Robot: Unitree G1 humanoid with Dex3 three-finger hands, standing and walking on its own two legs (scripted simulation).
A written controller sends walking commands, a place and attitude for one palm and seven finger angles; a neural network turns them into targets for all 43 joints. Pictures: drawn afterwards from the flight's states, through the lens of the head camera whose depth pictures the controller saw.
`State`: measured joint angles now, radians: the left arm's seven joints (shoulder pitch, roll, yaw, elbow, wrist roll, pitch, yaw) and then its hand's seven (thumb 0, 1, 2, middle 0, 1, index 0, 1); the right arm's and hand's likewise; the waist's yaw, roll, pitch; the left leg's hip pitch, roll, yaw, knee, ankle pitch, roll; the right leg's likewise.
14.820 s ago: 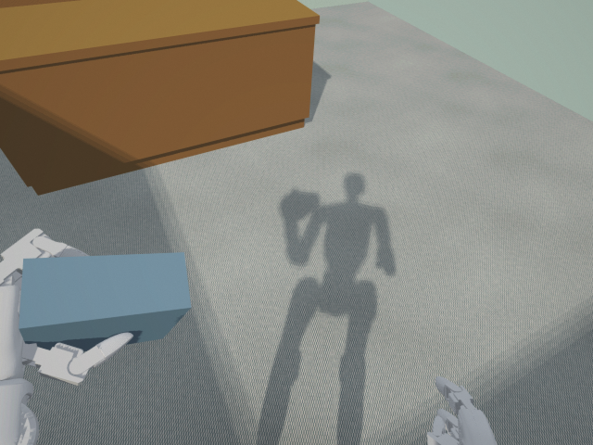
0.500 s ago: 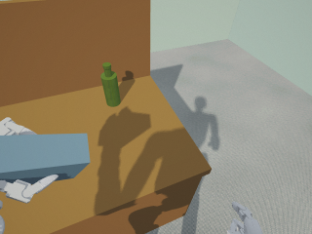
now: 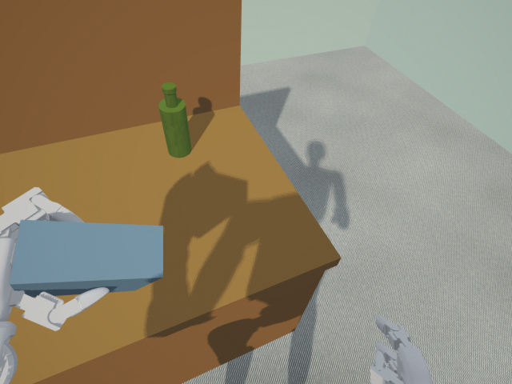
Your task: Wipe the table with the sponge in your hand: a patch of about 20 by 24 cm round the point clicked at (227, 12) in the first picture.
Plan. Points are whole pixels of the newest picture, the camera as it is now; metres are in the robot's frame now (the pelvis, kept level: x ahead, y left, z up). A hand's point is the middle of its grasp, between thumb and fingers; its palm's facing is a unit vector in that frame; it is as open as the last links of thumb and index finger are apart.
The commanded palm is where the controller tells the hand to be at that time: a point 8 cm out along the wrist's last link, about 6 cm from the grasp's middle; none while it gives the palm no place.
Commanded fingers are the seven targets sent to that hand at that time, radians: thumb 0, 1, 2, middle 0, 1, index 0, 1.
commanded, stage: come to a stop and stand still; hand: left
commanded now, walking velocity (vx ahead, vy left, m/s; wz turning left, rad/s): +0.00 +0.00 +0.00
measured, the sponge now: (111, 262) +0.23 +0.20 +0.13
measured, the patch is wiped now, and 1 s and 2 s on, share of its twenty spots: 0.00 0.00 0.00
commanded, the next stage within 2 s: look again from close up in 0.36 s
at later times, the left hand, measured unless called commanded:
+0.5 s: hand (43, 253) +0.22 +0.26 +0.16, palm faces +0.36 -0.85 -0.39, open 10.1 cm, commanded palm +0.15 +0.29 +0.18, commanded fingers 0.00 0.10 1.30 -1.20 -1.60 -1.20 -1.60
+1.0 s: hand (8, 208) +0.25 +0.29 +0.20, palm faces +0.44 -0.75 -0.49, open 10.1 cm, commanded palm +0.16 +0.29 +0.17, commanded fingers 0.00 0.10 1.30 -1.20 -1.60 -1.20 -1.60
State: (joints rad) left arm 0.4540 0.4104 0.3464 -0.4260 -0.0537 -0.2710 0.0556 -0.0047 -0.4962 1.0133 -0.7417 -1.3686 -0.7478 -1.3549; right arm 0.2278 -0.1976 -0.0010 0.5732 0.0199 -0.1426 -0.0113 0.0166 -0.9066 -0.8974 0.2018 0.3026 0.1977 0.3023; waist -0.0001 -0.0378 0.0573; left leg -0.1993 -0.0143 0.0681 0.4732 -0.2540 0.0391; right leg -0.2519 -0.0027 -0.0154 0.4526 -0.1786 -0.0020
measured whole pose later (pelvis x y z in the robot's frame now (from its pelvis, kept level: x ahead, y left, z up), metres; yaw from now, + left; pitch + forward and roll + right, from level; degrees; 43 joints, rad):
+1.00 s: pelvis +0.00 +0.00 +0.00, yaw +3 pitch +0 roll +0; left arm 0.09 0.53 0.41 -0.32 0.00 -0.08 0.01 -0.01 -0.49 1.02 -0.74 -1.37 -0.75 -1.36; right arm 0.20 -0.22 0.04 0.62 -0.01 -0.14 -0.02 0.02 -0.91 -0.90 0.20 0.30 0.20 0.30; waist 0.05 -0.03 0.05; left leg -0.24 -0.04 0.02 0.49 -0.24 0.03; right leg -0.27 0.00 -0.01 0.48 -0.21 0.00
